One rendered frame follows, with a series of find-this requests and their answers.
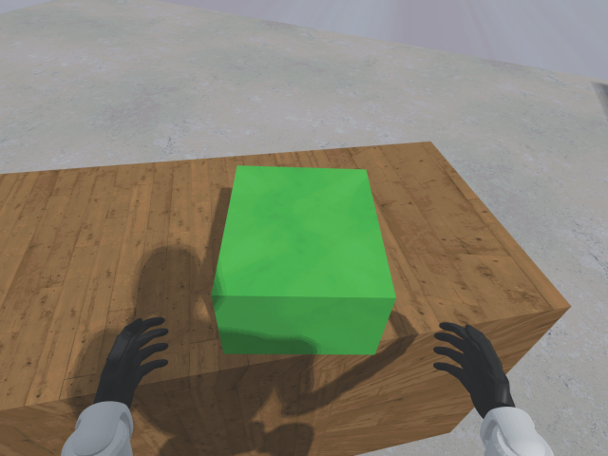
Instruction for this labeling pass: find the pedestal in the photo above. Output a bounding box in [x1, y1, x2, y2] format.
[0, 142, 571, 456]

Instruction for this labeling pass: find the robot right forearm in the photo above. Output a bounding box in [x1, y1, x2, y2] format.
[480, 407, 554, 456]

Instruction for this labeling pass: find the robot left hand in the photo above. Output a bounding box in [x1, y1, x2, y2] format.
[93, 317, 168, 408]

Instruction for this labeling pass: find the robot right hand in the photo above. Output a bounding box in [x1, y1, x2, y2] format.
[433, 322, 515, 419]

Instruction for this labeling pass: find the carton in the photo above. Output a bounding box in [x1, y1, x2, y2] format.
[211, 165, 396, 354]

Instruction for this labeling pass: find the robot left forearm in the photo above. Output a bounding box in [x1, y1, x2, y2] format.
[61, 401, 133, 456]

